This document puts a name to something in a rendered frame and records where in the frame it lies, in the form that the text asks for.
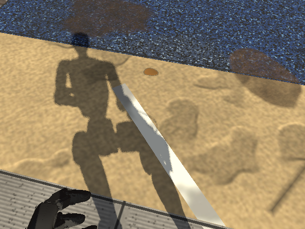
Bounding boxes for left robot hand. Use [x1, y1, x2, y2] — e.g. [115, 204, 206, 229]
[25, 188, 97, 229]

